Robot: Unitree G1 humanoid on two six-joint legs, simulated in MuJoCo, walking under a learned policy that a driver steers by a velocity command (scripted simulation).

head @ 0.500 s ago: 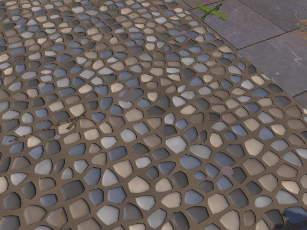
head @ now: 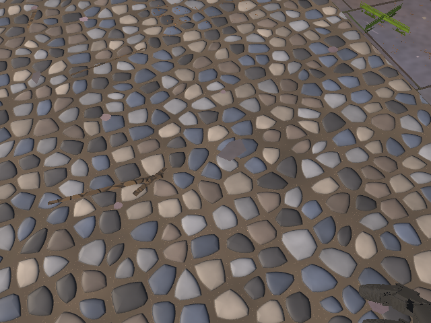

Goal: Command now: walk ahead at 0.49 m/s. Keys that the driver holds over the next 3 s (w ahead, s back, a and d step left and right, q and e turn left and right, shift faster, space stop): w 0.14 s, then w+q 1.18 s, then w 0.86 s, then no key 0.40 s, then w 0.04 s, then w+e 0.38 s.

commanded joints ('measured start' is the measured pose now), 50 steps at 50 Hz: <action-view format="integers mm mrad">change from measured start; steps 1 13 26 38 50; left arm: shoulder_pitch -41 -191 -296 -234 -165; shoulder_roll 182 75 156 121 244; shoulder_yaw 42 5 35 34 70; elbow -45 -143 -168 -83 -29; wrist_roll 4 31 12 29 -13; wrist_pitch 5 -18 -73 -65 -11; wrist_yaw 10 10 -21 -8 6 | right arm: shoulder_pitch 152 221 362 242 54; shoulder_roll -165 -158 -169 -92 -126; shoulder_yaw -65 -58 -69 -58 -66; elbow -21 49 86 -48 -156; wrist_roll -3 -9 4 9 3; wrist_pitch -12 -19 35 66 66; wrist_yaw -8 -34 -72 -54 1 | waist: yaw -167 -74 -54 -80 -70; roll -123 26 59 -114 -121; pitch -95 -8 -74 6 17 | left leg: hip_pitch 295 349 418 -133 59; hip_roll -65 154 97 91 -18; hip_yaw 58 -241 -292 -109 81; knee -25 -393 -58 532 117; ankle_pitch -62 -53 -89 -213 -190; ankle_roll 68 232 98 -53 53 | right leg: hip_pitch -47 -728 -308 -203 -17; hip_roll -229 -166 -70 -305 -320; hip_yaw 65 87 78 116 -163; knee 264 745 193 -91 101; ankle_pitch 949 214 314 383 887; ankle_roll -110 40 -12 -174 -96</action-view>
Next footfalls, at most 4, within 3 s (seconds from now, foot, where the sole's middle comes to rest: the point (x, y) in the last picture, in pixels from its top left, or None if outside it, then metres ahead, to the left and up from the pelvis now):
0.04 left None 0.21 0.12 -0.76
0.54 right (282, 318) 0.48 -0.11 -0.76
1.04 left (176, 254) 0.66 0.24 -0.76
1.54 right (187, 168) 1.01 0.25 -0.76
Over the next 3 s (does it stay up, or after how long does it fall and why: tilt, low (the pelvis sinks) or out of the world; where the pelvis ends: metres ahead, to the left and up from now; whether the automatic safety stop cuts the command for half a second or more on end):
stays up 1.22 0.65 0.02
